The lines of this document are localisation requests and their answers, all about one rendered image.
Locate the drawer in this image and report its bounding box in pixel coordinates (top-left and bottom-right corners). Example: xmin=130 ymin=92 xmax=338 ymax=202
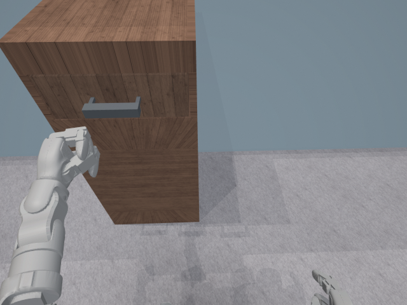
xmin=29 ymin=72 xmax=189 ymax=119

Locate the cabinet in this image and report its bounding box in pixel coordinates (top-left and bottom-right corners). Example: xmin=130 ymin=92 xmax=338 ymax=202
xmin=0 ymin=0 xmax=199 ymax=224

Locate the right robot hand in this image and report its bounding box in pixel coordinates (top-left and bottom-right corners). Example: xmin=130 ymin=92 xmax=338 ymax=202
xmin=311 ymin=269 xmax=354 ymax=305

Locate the handle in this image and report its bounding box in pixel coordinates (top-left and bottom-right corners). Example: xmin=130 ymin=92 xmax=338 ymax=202
xmin=82 ymin=97 xmax=141 ymax=118

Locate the left robot hand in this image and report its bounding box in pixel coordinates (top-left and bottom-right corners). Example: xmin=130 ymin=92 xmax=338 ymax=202
xmin=37 ymin=126 xmax=100 ymax=188

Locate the left robot forearm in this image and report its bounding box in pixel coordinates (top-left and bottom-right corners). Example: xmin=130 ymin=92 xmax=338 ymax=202
xmin=0 ymin=179 xmax=69 ymax=305

